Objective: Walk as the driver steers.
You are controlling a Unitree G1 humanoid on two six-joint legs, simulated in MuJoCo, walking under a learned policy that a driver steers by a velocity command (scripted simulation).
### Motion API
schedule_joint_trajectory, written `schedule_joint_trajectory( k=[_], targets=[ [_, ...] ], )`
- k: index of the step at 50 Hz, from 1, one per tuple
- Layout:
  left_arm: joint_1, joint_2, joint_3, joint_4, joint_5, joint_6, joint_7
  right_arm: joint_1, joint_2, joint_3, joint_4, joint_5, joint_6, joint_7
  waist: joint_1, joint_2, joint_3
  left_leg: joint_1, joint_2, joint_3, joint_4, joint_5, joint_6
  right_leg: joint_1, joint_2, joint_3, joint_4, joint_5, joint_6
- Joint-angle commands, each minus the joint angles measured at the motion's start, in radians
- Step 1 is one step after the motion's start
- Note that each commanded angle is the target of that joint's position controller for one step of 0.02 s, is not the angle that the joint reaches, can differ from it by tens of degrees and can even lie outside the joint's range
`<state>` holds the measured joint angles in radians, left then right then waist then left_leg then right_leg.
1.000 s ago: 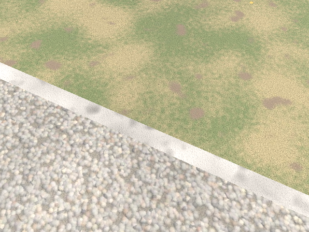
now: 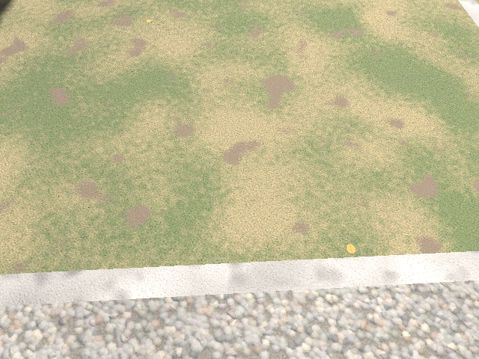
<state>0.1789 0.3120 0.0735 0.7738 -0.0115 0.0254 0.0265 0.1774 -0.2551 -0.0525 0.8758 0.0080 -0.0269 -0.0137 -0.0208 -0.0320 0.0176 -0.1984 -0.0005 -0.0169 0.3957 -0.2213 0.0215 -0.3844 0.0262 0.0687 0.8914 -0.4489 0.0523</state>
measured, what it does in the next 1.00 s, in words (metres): walks ahead: right foot, then left foot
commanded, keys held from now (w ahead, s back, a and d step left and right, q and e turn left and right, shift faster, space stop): w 1.00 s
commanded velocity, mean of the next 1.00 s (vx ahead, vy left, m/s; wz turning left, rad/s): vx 0.43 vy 0.00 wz -0.03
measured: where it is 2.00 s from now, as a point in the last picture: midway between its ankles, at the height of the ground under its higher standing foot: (210, 201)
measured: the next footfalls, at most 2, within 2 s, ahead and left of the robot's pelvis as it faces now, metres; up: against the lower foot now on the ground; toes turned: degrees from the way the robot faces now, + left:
right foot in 0.18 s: +0.06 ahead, -0.14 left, +0.00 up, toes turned +0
left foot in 0.62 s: +0.41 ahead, +0.11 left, +0.00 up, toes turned +2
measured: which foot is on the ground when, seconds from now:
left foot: down 0.00-0.18, up 0.20-0.60, down 0.62-1.00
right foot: up 0.00-0.16, down 0.18-0.64, up 0.66-1.00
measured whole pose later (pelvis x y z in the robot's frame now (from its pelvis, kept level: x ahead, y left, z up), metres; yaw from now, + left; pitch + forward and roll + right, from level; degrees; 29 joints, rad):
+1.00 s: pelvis +0.44 +0.02 +0.00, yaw +0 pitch +1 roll +2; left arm 0.11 0.28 0.05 0.77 -0.01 -0.08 0.00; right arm 0.33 -0.27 -0.05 0.90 0.01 -0.09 0.01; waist -0.07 -0.04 0.02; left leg -0.01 -0.08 0.05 0.20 -0.21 0.06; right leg -0.67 -0.14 0.04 0.66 0.08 0.01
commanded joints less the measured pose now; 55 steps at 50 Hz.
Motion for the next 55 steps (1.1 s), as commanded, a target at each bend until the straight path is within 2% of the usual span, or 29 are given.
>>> schedule_joint_trajectory(
  k=[1, 4, 6, 7, 8, 9, 10, 11, 12, 15, 18, 21, 24, 27, 29, 30, 31, 32, 33, 34, 35, 36, 37, 39, 41, 44, 48, 52, 55],
  targets=[
    [-0.096, 0.052, 0.009, -0.078, -0.007, -0.045, -0.011, 0.008, -0.194, -0.044, -0.041, 0.007, -0.008, -0.016, -0.038, 0.206, 0.008, 0.109, 0.21, -0.258, -0.23, -0.208, 0.171, -0.106, -0.035, -0.06, -0.13, 0.038, -0.001],
    [-0.085, 0.046, 0.006, -0.063, -0.011, -0.073, -0.021, 0.035, -0.219, -0.052, -0.034, 0.015, -0.014, -0.008, -0.034, 0.201, 0.0, 0.06, 0.218, -0.232, -0.222, -0.168, 0.189, 0.037, -0.022, -0.097, -0.312, 0.067, -0.033],
    [-0.014, 0.05, 0.011, -0.025, -0.013, -0.083, -0.026, 0.017, -0.217, -0.051, -0.038, 0.028, -0.011, -0.001, 0.013, 0.179, 0.0, -0.023, 0.207, -0.207, -0.188, -0.176, 0.179, 0.194, -0.005, -0.13, -0.47, 0.212, -0.064],
    [0.034, 0.059, 0.017, -0.002, -0.013, -0.083, -0.024, 0.02, -0.197, -0.044, -0.038, 0.028, -0.012, 0.003, 0.037, 0.161, -0.013, -0.08, 0.192, -0.196, -0.154, -0.182, 0.16, 0.294, 0.002, -0.131, -0.502, 0.233, -0.08],
    [0.115, 0.074, 0.024, 0.021, -0.018, -0.083, -0.018, 0.007, -0.152, -0.028, -0.043, 0.02, -0.018, 0.008, 0.077, 0.141, -0.044, -0.167, 0.168, -0.167, -0.084, -0.195, 0.123, 0.428, -0.037, -0.083, -0.505, 0.226, -0.099],
    [0.226, 0.119, 0.034, 0.041, -0.016, -0.083, -0.009, -0.035, -0.068, -0.002, -0.065, 0.001, -0.028, 0.018, 0.123, 0.007, -0.076, -0.305, 0.086, -0.062, 0.161, -0.2, 0.058, 0.562, -0.193, 0.126, -0.572, 0.136, -0.145],
    [0.281, 0.248, 0.064, 0.05, -0.008, -0.083, -0.016, -0.07, -0.052, 0.002, -0.124, 0.005, -0.05, 0.016, 0.128, -0.229, -0.058, -0.533, -0.015, 0.054, 0.402, -0.311, 0.012, 0.599, -0.393, 0.473, -0.683, -0.051, -0.281],
    [0.269, 0.198, 0.053, 0.049, 0.006, -0.099, -0.023, -0.106, -0.141, -0.02, -0.133, 0.026, -0.064, 0.013, 0.136, -0.158, 0.016, -0.631, 0.038, -0.019, 0.588, -0.365, 0.016, 0.536, -0.439, 0.573, -0.73, -0.163, -0.355],
    [0.213, 0.134, 0.033, 0.033, 0.008, -0.112, -0.025, -0.076, -0.174, -0.031, -0.122, 0.04, -0.07, 0.021, 0.1, -0.124, 0.068, -0.678, 0.083, -0.049, 0.649, -0.27, 0.035, 0.519, -0.392, 0.493, -0.736, -0.179, -0.326],
    [0.15, 0.089, 0.013, 0.014, 0.006, -0.117, -0.03, -0.069, -0.156, -0.032, -0.102, 0.014, -0.078, 0.037, 0.067, -0.085, 0.085, -0.663, 0.13, -0.034, 0.613, -0.063, 0.035, 0.478, -0.296, 0.281, -0.767, 0.114, -0.255],
    [0.172, 0.094, 0.013, 0.023, 0.006, -0.11, -0.024, -0.111, -0.102, -0.016, -0.118, 0.003, -0.074, 0.049, 0.069, -0.063, 0.069, -0.595, 0.113, 0.015, 0.492, 0.085, -0.013, 0.417, -0.239, 0.133, -0.783, 0.361, -0.252],
    [0.203, 0.11, 0.015, 0.038, 0.004, -0.11, -0.017, -0.206, -0.068, 0.002, -0.156, 0.006, -0.07, 0.054, 0.094, -0.066, 0.087, -0.47, 0.075, 0.049, 0.288, 0.228, -0.037, 0.32, -0.202, 0.038, -0.797, 0.411, -0.239],
    [0.253, 0.126, 0.019, 0.065, -0.004, -0.112, -0.016, -0.273, -0.075, 0.007, -0.187, 0.014, -0.069, 0.064, 0.105, -0.066, 0.11, -0.405, 0.049, 0.05, 0.181, 0.284, -0.021, 0.321, -0.236, 0.03, -0.805, 0.406, -0.237],
    [0.253, 0.134, 0.024, 0.08, -0.013, -0.105, -0.014, -0.274, -0.109, 0.0, -0.203, 0.016, -0.073, 0.075, 0.071, -0.065, 0.105, -0.394, 0.046, 0.028, 0.123, 0.237, 0.024, 0.425, -0.286, 0.027, -0.751, 0.518, -0.213],
    [0.241, 0.157, 0.031, 0.081, -0.007, -0.093, -0.011, -0.19, -0.149, -0.018, -0.189, 0.013, -0.073, 0.071, 0.015, -0.089, 0.025, -0.258, 0.001, 0.063, 0.126, 0.168, 0.058, 0.475, -0.285, 0.005, -0.62, 0.842, -0.191],
    [0.234, 0.152, 0.028, 0.081, -0.002, -0.084, -0.009, -0.053, -0.182, -0.039, -0.151, 0.013, -0.069, 0.062, -0.058, -0.086, -0.065, -0.076, -0.033, 0.092, 0.121, 0.159, 0.087, 0.452, -0.249, -0.029, -0.45, 1.002, -0.169],
    [0.243, 0.132, 0.016, 0.071, 0.007, -0.079, -0.004, 0.116, -0.223, -0.058, -0.109, 0.012, -0.063, 0.05, -0.131, -0.066, -0.183, 0.201, 0.024, 0.035, 0.155, 0.161, 0.123, 0.306, -0.208, -0.051, -0.22, 0.922, -0.137],
    [0.371, 0.01, -0.019, 0.047, 0.008, -0.093, -0.014, 0.241, -0.325, -0.082, -0.088, -0.015, -0.057, 0.044, -0.095, 0.174, -0.366, 0.618, 0.307, -0.421, 0.127, -0.049, 0.282, -0.098, -0.064, -0.082, 0.208, 0.494, -0.066],
    [0.356, 0.007, -0.026, 0.069, -0.005, -0.117, -0.018, 0.256, -0.258, -0.061, -0.074, -0.002, -0.057, 0.05, -0.101, 0.286, -0.459, 0.644, 0.388, -0.751, -0.084, -0.215, 0.314, -0.221, 0.027, 0.056, 0.387, -0.105, -0.065],
    [0.248, 0.106, 0.004, 0.035, -0.038, -0.133, -0.025, 0.175, -0.209, -0.042, -0.079, 0.005, -0.058, 0.049, -0.096, 0.228, -0.271, 0.509, 0.358, -0.643, -0.125, -0.286, 0.26, -0.333, -0.037, 0.076, 0.463, -0.078, -0.083],
    [0.169, 0.117, 0.003, 0.01, -0.045, -0.141, -0.025, 0.1, -0.182, -0.034, -0.095, 0.003, -0.059, 0.046, -0.069, 0.152, -0.15, 0.35, 0.327, -0.508, -0.142, -0.229, 0.231, -0.342, -0.091, 0.035, 0.435, 0.005, -0.099],
    [0.132, 0.104, 0.003, 0.004, -0.028, -0.141, -0.02, 0.04, -0.158, -0.027, -0.1, -0.006, -0.063, 0.048, -0.034, 0.085, -0.068, 0.193, 0.289, -0.402, -0.173, -0.124, 0.219, -0.308, -0.133, 0.014, 0.368, 0.082, -0.099],
    [0.147, 0.095, 0.009, 0.011, -0.014, -0.131, -0.016, 0.002, -0.132, -0.02, -0.106, -0.019, -0.071, 0.05, 0.007, 0.104, -0.044, 0.094, 0.25, -0.324, -0.197, -0.039, 0.206, -0.24, -0.169, 0.022, 0.312, 0.135, -0.101],
    [0.192, 0.051, 0.003, 0.03, -0.007, -0.106, -0.015, -0.019, -0.123, -0.02, -0.1, -0.019, -0.081, 0.052, 0.044, 0.12, -0.034, -0.004, 0.22, -0.248, -0.253, 0.025, 0.22, -0.166, -0.187, 0.017, 0.269, 0.174, -0.088],
    [0.159, 0.042, 0.002, 0.015, 0.0, -0.092, -0.01, -0.005, -0.139, -0.024, -0.083, -0.012, -0.092, 0.049, 0.052, 0.107, 0.001, -0.043, 0.215, -0.188, -0.293, 0.082, 0.234, -0.2, -0.197, 0.007, 0.202, 0.226, -0.066],
    [0.044, 0.042, -0.001, -0.023, 0.012, -0.098, -0.012, 0.043, -0.161, -0.028, -0.061, -0.008, -0.089, 0.033, 0.025, 0.075, 0.036, -0.005, 0.198, -0.123, -0.31, 0.161, 0.227, -0.281, -0.2, -0.002, 0.021, 0.399, -0.038],
    [-0.106, 0.007, -0.019, -0.061, 0.004, -0.119, -0.032, 0.12, -0.189, -0.032, -0.036, 0.004, -0.076, 0.02, -0.037, 0.062, 0.055, 0.029, 0.167, -0.041, -0.306, 0.194, 0.19, -0.222, -0.146, -0.06, -0.244, 0.58, -0.036],
    [-0.216, 0.021, -0.023, -0.109, -0.004, -0.128, -0.056, 0.205, -0.198, -0.035, 0.001, 0.014, -0.051, 0.017, -0.07, 0.064, 0.076, 0.177, 0.225, -0.069, -0.239, 0.222, 0.185, -0.258, -0.12, -0.052, -0.355, 0.53, -0.057],
    [-0.176, 0.063, -0.009, -0.116, -0.004, -0.137, -0.066, 0.203, -0.217, -0.043, 0.006, 0.018, -0.031, 0.01, -0.018, 0.096, 0.044, 0.254, 0.259, -0.12, -0.139, 0.351, 0.161, -0.179, -0.089, -0.046, -0.405, 0.402, -0.087]
  ],
)
Keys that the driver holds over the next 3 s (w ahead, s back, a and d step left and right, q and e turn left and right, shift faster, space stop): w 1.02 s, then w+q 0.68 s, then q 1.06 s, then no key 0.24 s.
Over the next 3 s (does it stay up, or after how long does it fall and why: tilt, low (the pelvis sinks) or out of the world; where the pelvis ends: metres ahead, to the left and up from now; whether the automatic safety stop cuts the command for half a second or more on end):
stays up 1.02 0.15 -0.01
